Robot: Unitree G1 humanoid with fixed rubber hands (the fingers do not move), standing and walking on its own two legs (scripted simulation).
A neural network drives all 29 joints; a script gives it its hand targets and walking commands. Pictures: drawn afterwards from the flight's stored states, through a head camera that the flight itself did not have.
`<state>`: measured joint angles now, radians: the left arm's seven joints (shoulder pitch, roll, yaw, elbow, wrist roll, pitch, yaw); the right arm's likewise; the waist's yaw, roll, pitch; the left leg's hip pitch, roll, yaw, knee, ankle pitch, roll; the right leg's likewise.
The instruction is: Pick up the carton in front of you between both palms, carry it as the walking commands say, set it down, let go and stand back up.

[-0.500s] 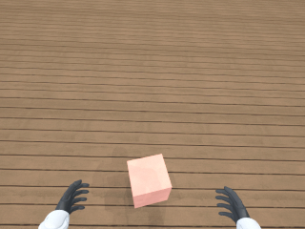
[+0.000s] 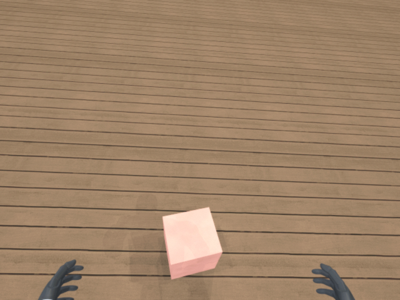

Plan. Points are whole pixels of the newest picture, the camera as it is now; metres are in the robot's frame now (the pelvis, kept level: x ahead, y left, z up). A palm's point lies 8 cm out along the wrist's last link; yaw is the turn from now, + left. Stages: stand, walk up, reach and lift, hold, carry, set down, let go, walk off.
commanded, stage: stand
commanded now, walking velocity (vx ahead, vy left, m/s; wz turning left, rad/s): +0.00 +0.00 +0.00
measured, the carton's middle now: (189, 243) +0.43 -0.01 -0.64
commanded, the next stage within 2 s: none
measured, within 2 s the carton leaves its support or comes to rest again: neither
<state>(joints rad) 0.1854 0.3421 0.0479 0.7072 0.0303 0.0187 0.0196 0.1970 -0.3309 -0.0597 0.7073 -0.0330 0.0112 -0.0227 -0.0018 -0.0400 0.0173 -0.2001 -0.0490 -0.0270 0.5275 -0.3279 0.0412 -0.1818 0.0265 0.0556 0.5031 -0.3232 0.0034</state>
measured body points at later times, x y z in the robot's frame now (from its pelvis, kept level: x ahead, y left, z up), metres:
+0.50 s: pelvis +0.00 +0.00 +0.01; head +0.00 +0.02 +0.46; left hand +0.12 +0.30 -0.11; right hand +0.12 -0.30 -0.09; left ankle -0.03 +0.09 -0.73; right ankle -0.04 -0.13 -0.73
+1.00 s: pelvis -0.02 +0.00 +0.01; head -0.02 +0.02 +0.46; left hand +0.08 +0.31 -0.11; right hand +0.09 -0.31 -0.09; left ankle -0.03 +0.09 -0.73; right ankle -0.04 -0.13 -0.73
